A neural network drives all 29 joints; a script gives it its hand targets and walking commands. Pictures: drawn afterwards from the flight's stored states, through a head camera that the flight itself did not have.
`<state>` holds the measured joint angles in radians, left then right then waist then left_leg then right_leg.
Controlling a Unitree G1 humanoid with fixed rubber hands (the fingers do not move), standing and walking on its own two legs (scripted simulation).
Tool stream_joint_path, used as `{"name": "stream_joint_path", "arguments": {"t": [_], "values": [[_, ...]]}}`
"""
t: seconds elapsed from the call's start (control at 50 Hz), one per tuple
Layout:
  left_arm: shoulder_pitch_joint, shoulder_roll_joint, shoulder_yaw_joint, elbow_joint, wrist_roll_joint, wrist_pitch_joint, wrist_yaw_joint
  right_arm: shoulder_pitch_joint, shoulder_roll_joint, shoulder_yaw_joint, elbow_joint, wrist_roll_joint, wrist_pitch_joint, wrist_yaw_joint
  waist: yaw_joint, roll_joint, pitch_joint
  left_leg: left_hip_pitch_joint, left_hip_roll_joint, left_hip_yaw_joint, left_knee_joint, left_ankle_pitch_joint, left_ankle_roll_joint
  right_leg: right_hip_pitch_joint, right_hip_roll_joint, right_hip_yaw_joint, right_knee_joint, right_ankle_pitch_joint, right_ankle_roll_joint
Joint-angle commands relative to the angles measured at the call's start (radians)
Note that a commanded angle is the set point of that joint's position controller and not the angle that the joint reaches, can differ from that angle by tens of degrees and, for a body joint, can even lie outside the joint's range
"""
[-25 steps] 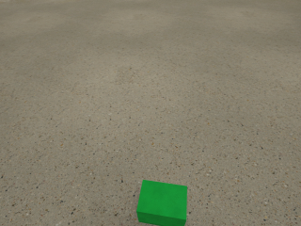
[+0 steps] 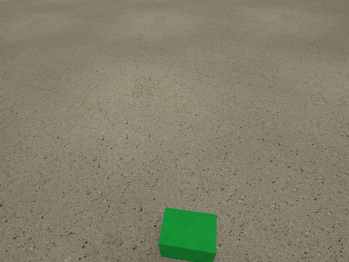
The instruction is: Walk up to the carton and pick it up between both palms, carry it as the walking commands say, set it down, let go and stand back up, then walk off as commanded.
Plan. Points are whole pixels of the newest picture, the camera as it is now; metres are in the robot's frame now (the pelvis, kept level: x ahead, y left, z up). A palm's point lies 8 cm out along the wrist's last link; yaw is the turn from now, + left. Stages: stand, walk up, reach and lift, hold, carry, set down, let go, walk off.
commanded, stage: stand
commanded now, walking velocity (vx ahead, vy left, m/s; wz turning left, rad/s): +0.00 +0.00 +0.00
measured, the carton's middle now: (188, 235) +0.45 -0.03 -0.69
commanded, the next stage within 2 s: walk off in 0.16 s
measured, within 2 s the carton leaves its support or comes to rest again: neither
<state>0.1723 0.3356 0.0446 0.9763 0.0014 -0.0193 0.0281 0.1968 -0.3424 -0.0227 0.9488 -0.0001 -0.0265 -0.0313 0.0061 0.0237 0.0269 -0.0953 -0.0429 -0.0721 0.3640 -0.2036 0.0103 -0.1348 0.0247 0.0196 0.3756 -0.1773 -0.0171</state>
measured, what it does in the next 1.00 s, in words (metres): walks backwards, turning right: right foot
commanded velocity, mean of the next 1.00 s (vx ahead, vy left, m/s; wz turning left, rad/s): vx -0.17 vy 0.00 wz -0.41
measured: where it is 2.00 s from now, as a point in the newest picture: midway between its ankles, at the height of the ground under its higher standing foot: outside the picture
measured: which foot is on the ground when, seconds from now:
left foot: down 0.00-0.76, up 0.78-1.00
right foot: down 0.00-0.54, up 0.56-0.76, down 0.78-1.00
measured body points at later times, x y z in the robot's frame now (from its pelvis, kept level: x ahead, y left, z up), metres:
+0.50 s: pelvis +0.00 +0.00 +0.00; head +0.00 -0.01 +0.45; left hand +0.09 +0.30 -0.12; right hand +0.09 -0.29 -0.13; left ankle +0.00 +0.11 -0.75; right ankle +0.02 -0.11 -0.75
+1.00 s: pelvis -0.09 -0.05 +0.00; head -0.06 -0.10 +0.44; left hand +0.07 +0.21 -0.10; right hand -0.06 -0.36 -0.15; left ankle -0.10 +0.14 -0.63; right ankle -0.06 -0.15 -0.75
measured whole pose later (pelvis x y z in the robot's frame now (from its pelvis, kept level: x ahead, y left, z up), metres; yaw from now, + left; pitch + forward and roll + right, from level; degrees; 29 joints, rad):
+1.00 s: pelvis -0.09 -0.05 +0.00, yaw -20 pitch +1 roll +5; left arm 0.23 0.28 0.06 0.85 0.02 0.06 0.00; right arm 0.08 -0.33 -0.07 0.87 -0.02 0.10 -0.03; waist 0.04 0.00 0.08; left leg -0.46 -0.04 -0.03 1.18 -0.43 -0.05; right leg -0.36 0.00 0.14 0.49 -0.15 -0.03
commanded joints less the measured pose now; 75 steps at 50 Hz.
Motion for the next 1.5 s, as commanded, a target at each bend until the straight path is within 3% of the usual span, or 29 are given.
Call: {"name": "stream_joint_path", "arguments": {"t": [0.0, 0.3, 0.38, 0.4, 0.5, 0.54, 0.58, 0.64, 0.7, 0.72, 0.74, 0.76, 0.78, 0.82, 0.86, 0.9, 0.98, 1.04, 1.08, 1.2, 1.22, 1.24, 1.26, 1.3, 1.32, 1.34, 1.42, 1.46, 1.48], "values": [[-0.041, 0.159, 0.031, -0.043, -0.002, -0.012, -0.002, -0.019, -0.173, -0.036, -0.041, 0.001, -0.018, -0.006, -0.008, -0.042, -0.002, -0.06, 0.133, -0.118, -0.074, 0.041, 0.001, 0.011, -0.126, 0.143, -0.079, 0.03, 0.003], [-0.027, 0.161, 0.028, -0.031, -0.006, -0.019, 0.003, -0.045, -0.149, -0.029, -0.032, 0.007, -0.019, 0.002, -0.001, -0.028, -0.004, -0.075, 0.139, -0.118, -0.094, 0.009, -0.001, 0.007, -0.13, 0.151, -0.081, 0.038, 0.003], [0.007, 0.128, 0.008, -0.005, 0.001, 0.021, -0.011, 0.001, -0.119, -0.017, -0.007, -0.001, 0.029, 0.004, -0.003, -0.011, -0.011, -0.024, 0.141, -0.069, -0.001, 0.182, -0.019, -0.064, -0.115, 0.156, -0.008, 0.217, 0.023], [-0.003, 0.162, 0.022, -0.015, 0.005, 0.027, -0.012, -0.009, -0.141, -0.026, -0.01, 0.0, 0.037, 0.001, -0.001, -0.048, -0.021, -0.032, 0.154, -0.073, 0.017, 0.213, -0.009, -0.07, -0.116, 0.145, 0.028, 0.27, 0.02], [-0.011, 0.153, 0.029, -0.063, 0.01, 0.047, -0.021, 0.01, -0.171, -0.051, -0.026, 0.005, 0.077, -0.018, 0.003, 0.025, -0.077, -0.02, 0.222, -0.081, 0.065, 0.296, 0.073, -0.17, -0.083, 0.12, 0.223, 0.22, 0.012], [0.057, 0.093, 0.028, -0.059, 0.016, 0.062, -0.012, -0.05, -0.167, -0.05, -0.059, -0.013, 0.085, -0.026, 0.014, 0.161, -0.087, -0.087, 0.396, -0.169, 0.008, 0.455, 0.201, -0.187, -0.015, 0.027, 0.522, -0.238, 0.032], [0.077, 0.078, 0.032, -0.072, 0.018, 0.082, -0.009, -0.087, -0.159, -0.054, -0.081, -0.028, 0.088, -0.026, 0.037, 0.122, -0.029, -0.184, 0.466, -0.167, -0.026, 0.475, 0.263, -0.239, -0.054, 0.03, 0.739, -0.431, 0.043], [0.067, 0.07, 0.03, -0.089, 0.008, 0.075, -0.025, -0.158, -0.1, -0.044, -0.103, -0.036, 0.1, -0.027, 0.044, 0.042, -0.01, -0.141, 0.324, 0.002, 0.07, 0.408, 0.145, -0.261, -0.102, 0.019, 0.523, -0.359, 0.064], [0.18, 0.058, 0.031, -0.063, 0.012, 0.058, -0.045, -0.134, -0.146, -0.067, -0.093, -0.023, 0.112, -0.018, 0.047, 0.097, -0.094, -0.049, 0.272, 0.066, 0.217, 0.239, 0.082, -0.145, -0.082, -0.044, 0.186, -0.122, 0.061], [0.17, 0.109, 0.041, -0.066, 0.026, 0.048, -0.042, -0.099, -0.145, -0.065, -0.087, -0.019, 0.115, -0.013, 0.046, -0.021, -0.06, -0.164, 0.222, 0.111, 0.341, 0.072, 0.042, -0.069, -0.097, 0.048, 0.042, 0.055, 0.053], [0.16, 0.246, 0.071, -0.099, 0.04, 0.036, -0.04, -0.077, -0.102, -0.061, -0.117, -0.014, 0.12, -0.006, 0.033, -0.405, -0.007, -0.404, 0.049, 0.172, 0.605, -0.402, -0.028, -0.057, -0.356, 0.486, -0.081, 0.476, -0.043], [0.115, 0.274, 0.073, -0.128, 0.043, 0.038, -0.038, -0.068, -0.046, -0.052, -0.112, -0.012, 0.127, -0.015, 0.016, -0.383, -0.012, -0.415, 0.037, 0.035, 0.791, -0.479, -0.052, -0.153, -0.416, 0.564, -0.067, 0.635, -0.143], [0.103, 0.227, 0.07, -0.141, 0.034, 0.041, -0.036, -0.062, -0.075, -0.051, -0.123, 0.006, 0.137, -0.011, 0.019, -0.281, -0.044, -0.366, 0.045, -0.004, 0.842, -0.439, -0.043, -0.203, -0.398, 0.49, -0.053, 0.566, -0.168], [0.013, 0.165, 0.062, -0.167, 0.03, 0.055, -0.024, -0.139, -0.062, -0.057, -0.136, -0.001, 0.126, -0.001, -0.003, -0.131, -0.034, -0.379, 0.059, -0.019, 0.863, -0.311, -0.047, -0.202, -0.275, 0.359, 0.0, 0.435, -0.122], [0.031, 0.151, 0.061, -0.176, 0.02, 0.06, -0.011, -0.084, -0.058, -0.058, -0.112, -0.02, 0.117, 0.006, -0.006, -0.158, -0.081, -0.398, 0.045, 0.01, 0.881, -0.243, -0.055, -0.097, -0.247, 0.323, 0.043, 0.502, -0.09], [0.086, 0.116, 0.058, -0.176, 0.013, 0.068, -0.015, -0.098, -0.054, -0.062, -0.113, -0.026, 0.12, 0.005, 0.028, -0.114, -0.124, -0.415, 0.02, 0.015, 0.878, -0.217, -0.065, -0.024, -0.235, 0.364, 0.008, 0.352, -0.069], [0.115, 0.131, 0.07, -0.168, 0.007, 0.079, -0.021, -0.145, 0.004, -0.045, -0.153, -0.008, 0.118, 0.007, 0.063, -0.196, -0.085, -0.408, 0.005, 0.041, 0.682, -0.235, -0.08, 0.008, -0.19, 0.369, -0.048, 0.241, -0.064], [0.094, 0.135, 0.078, -0.179, 0.012, 0.084, -0.019, -0.11, -0.044, -0.061, -0.15, 0.001, 0.12, -0.008, 0.047, -0.232, -0.087, -0.357, -0.01, 0.011, 0.55, -0.262, -0.092, 0.007, -0.179, 0.436, -0.078, 0.153, -0.059], [0.1, 0.142, 0.085, -0.189, 0.019, 0.088, -0.022, -0.078, -0.052, -0.068, -0.141, 0.012, 0.117, -0.015, 0.063, -0.233, -0.104, -0.29, -0.038, 0.021, 0.456, -0.322, -0.086, 0.004, -0.176, 0.483, -0.146, -0.018, -0.047], [-0.056, 0.139, 0.097, -0.246, 0.015, 0.098, -0.028, 0.185, -0.075, -0.086, -0.072, 0.001, 0.099, -0.03, -0.056, -0.315, -0.125, 0.019, -0.062, 0.074, 0.068, -0.209, -0.027, -0.203, -0.076, 0.422, -0.225, -0.238, 0.074], [-0.058, 0.104, 0.09, -0.263, 0.016, 0.095, -0.023, 0.207, -0.098, -0.098, -0.068, 0.005, 0.093, -0.04, -0.081, -0.189, -0.126, 0.138, -0.013, 0.043, -0.12, -0.211, 0.012, -0.313, 0.003, 0.337, -0.154, -0.254, 0.144], [0.016, 0.065, 0.093, -0.247, 0.005, 0.094, -0.02, 0.1, -0.204, -0.123, -0.106, -0.006, 0.09, -0.049, -0.046, 0.2, -0.141, 0.039, 0.267, -0.307, -0.242, -0.359, 0.081, -0.349, 0.155, 0.176, 0.35, -0.322, 0.145], [0.057, 0.056, 0.099, -0.235, 0.031, 0.097, -0.008, -0.109, -0.221, -0.105, -0.208, -0.037, 0.091, -0.043, 0.015, 0.203, -0.064, -0.181, 0.517, -0.455, -0.232, -0.297, 0.16, -0.461, 0.157, 0.135, 0.69, -0.404, 0.138], [0.036, 0.126, 0.119, -0.227, 0.027, 0.096, -0.019, -0.256, -0.123, -0.074, -0.26, -0.059, 0.084, -0.032, 0.083, 0.041, 0.001, -0.436, 0.421, -0.237, -0.192, -0.087, 0.183, -0.341, 0.073, 0.168, 0.959, -0.333, 0.117], [0.073, 0.13, 0.119, -0.212, 0.023, 0.098, -0.027, -0.308, -0.064, -0.051, -0.255, -0.051, 0.083, -0.023, 0.134, 0.004, 0.046, -0.519, 0.307, -0.089, -0.133, 0.007, 0.133, -0.278, 0.061, 0.148, 1.001, -0.272, 0.098], [0.107, 0.129, 0.122, -0.195, 0.023, 0.105, -0.035, -0.323, -0.051, -0.046, -0.262, -0.044, 0.085, -0.025, 0.14, 0.039, 0.039, -0.473, 0.254, -0.012, -0.082, 0.051, 0.11, -0.28, 0.057, 0.118, 1.045, -0.22, 0.103], [0.057, 0.088, 0.09, -0.204, 0.022, 0.11, -0.054, -0.084, -0.06, -0.06, -0.238, -0.028, 0.087, -0.024, -0.021, 0.202, -0.017, -0.041, 0.24, 0.003, -0.019, 0.134, 0.131, -0.455, 0.04, 0.052, 0.833, -0.214, 0.137], [-0.018, 0.062, 0.074, -0.226, 0.017, 0.111, -0.058, -0.019, -0.084, -0.068, -0.225, -0.026, 0.085, -0.018, -0.071, 0.248, -0.017, 0.089, 0.271, -0.001, 0.025, 0.319, 0.146, -0.472, 0.018, 0.017, 0.669, -0.286, 0.153], [-0.001, 0.044, 0.064, -0.24, 0.006, 0.105, -0.062, 0.0, -0.097, -0.069, -0.219, -0.027, 0.089, -0.019, -0.052, 0.274, -0.031, 0.129, 0.265, 0.037, 0.056, 0.409, 0.144, -0.452, -0.001, 0.004, 0.603, -0.334, 0.163]]}}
